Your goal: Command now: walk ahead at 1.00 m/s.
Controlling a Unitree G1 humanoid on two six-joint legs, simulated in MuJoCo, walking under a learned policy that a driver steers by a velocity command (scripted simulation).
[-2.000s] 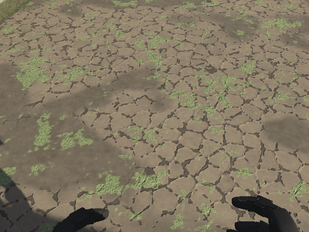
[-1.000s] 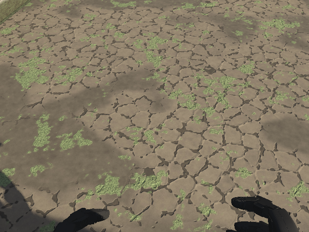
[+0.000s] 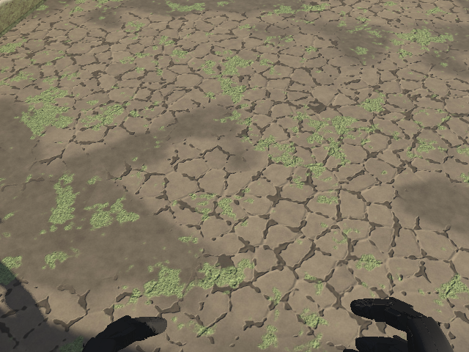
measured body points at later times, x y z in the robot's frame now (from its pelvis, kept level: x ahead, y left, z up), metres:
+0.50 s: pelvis +0.00 +0.00 +0.00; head -0.01 +0.00 +0.45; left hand +0.22 +0.19 -0.05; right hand +0.25 -0.19 -0.05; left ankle +0.03 +0.11 -0.73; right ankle -0.01 -0.09 -0.73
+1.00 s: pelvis +0.00 +0.00 +0.00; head -0.01 +0.00 +0.45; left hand +0.22 +0.19 -0.05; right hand +0.25 -0.19 -0.05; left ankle +0.03 +0.11 -0.73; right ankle -0.01 -0.09 -0.73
